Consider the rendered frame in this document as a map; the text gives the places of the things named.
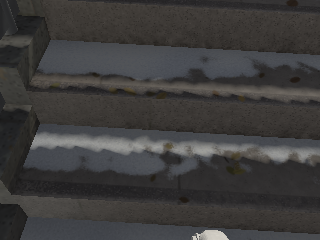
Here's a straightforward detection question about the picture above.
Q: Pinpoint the right robot thigh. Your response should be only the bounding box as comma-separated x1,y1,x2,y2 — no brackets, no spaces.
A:
191,230,229,240

